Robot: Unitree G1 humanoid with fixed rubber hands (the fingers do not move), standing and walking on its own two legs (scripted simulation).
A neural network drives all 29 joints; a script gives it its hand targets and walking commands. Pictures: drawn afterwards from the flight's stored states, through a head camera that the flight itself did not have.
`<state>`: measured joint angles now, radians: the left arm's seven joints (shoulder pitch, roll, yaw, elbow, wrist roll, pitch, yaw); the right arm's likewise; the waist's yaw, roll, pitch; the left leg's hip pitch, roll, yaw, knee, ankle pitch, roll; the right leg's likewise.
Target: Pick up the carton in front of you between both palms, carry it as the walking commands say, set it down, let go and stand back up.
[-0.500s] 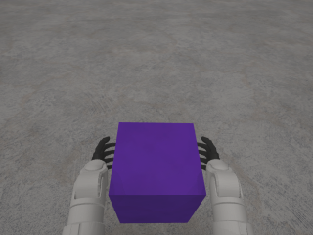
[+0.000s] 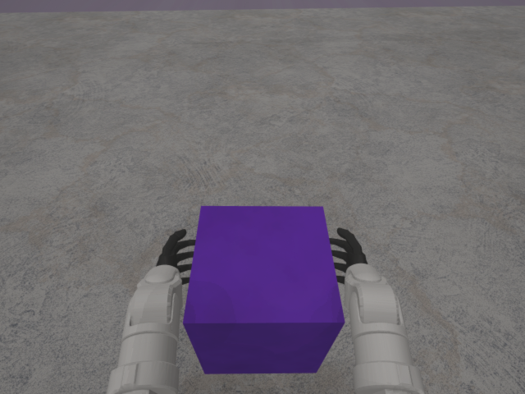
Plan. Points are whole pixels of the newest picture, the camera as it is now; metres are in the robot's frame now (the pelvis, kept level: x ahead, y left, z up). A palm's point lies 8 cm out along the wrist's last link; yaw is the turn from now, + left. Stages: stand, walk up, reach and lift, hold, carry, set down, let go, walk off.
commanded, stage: hold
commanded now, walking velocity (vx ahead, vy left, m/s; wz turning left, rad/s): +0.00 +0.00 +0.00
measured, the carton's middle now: (261, 293) +0.30 +0.00 -0.04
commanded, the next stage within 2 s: set down in 0.40 s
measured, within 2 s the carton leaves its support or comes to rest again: neither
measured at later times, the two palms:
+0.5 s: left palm (179, 262) +0.31 +0.13 +0.05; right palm (361, 259) +0.31 -0.16 +0.04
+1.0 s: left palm (205, 289) +0.36 +0.12 -0.13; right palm (345, 296) +0.34 -0.18 -0.14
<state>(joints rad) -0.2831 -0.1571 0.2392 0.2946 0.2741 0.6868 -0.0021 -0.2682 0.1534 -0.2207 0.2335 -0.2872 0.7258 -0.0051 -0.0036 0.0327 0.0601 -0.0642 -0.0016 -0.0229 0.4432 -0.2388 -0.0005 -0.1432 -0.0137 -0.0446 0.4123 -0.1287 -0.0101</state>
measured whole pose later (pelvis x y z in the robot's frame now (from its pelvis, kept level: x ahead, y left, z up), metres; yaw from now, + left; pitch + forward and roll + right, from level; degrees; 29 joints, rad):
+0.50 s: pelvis +0.02 -0.02 +0.00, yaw +1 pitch -7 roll +0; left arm -0.32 -0.17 0.28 0.34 0.31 0.68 -0.02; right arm -0.31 0.16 -0.26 0.28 -0.31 0.72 0.01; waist -0.01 0.04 0.03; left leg -0.05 0.01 -0.06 0.42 -0.24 -0.01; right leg -0.13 0.01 -0.06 0.40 -0.14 -0.03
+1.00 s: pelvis -0.01 +0.02 -0.05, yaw +0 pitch +22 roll +1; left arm -0.54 -0.20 0.37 0.52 0.26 0.17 0.09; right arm -0.55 0.09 -0.42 0.50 -0.28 0.20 0.06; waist -0.07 0.06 0.08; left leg -0.89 -0.04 0.00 0.88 -0.36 0.02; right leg -0.97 -0.03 0.02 0.82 -0.23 0.02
